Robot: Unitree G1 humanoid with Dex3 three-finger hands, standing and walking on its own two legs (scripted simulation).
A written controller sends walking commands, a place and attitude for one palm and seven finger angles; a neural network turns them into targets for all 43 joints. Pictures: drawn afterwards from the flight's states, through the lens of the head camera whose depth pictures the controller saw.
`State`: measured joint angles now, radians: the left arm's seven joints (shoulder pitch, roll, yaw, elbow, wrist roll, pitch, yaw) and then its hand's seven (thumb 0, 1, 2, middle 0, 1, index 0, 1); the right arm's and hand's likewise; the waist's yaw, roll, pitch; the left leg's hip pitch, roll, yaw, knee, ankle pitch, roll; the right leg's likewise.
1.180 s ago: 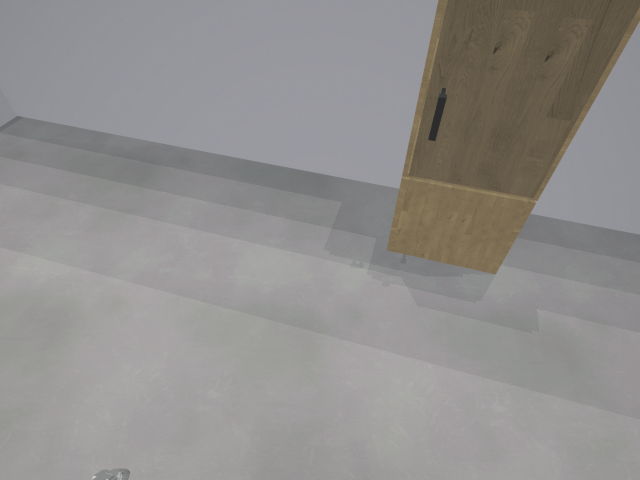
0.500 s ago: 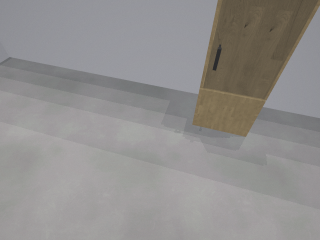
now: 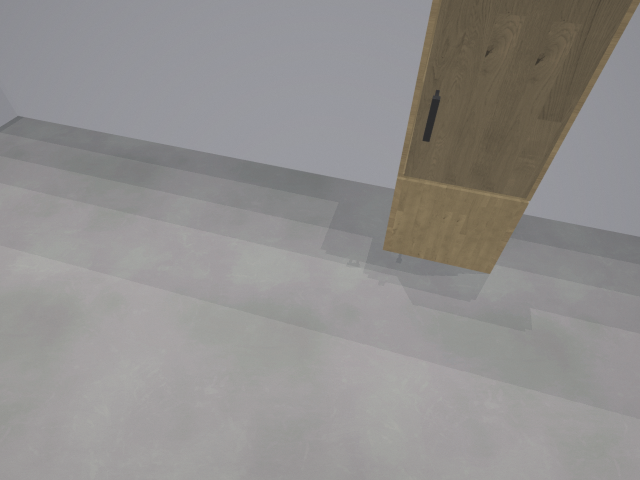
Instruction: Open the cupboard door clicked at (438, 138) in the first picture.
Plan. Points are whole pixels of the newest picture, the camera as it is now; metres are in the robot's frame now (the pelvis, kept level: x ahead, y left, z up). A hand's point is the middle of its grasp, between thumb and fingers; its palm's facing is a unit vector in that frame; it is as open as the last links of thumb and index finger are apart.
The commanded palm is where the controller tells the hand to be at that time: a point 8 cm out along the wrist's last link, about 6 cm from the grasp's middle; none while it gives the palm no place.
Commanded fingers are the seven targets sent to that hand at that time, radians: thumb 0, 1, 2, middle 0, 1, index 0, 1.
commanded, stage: look at it before walking up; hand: left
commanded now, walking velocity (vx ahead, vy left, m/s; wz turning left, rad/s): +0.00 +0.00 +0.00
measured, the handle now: (431, 115) +1.09 -0.26 -0.10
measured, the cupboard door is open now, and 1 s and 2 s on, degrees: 0 0 0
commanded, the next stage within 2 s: walk to a spot facing it in 0.26 s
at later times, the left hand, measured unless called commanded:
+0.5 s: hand out of the picture +0.08 +0.24 -0.16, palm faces -0.04 -0.94 -0.34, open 7.4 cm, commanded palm none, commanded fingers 0.00 0.90 0.90 -0.20 -0.30 -0.20 -0.30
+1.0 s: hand out of the picture +0.06 +0.16 -0.17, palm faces -0.23 -0.95 -0.23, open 7.4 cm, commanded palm none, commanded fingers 0.00 0.90 0.90 -0.20 -0.30 -0.20 -0.30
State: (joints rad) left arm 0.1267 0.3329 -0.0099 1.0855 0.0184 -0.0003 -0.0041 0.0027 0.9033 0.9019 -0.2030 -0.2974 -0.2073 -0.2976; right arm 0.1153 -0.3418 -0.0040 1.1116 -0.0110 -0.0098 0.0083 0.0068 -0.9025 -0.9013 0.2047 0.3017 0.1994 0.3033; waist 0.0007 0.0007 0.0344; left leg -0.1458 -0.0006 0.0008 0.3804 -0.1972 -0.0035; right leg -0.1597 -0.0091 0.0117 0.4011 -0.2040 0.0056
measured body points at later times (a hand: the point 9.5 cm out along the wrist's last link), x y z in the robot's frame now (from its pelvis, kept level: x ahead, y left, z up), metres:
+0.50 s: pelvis +0.00 +0.00 +0.00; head +0.01 -0.01 +0.45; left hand +0.08 +0.29 -0.13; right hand +0.09 -0.30 -0.14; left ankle +0.01 +0.12 -0.74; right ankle +0.01 -0.12 -0.74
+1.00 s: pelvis -0.02 -0.02 -0.01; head +0.02 -0.04 +0.44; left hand +0.07 +0.21 -0.15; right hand +0.00 -0.29 -0.15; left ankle +0.00 +0.13 -0.68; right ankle -0.01 -0.11 -0.74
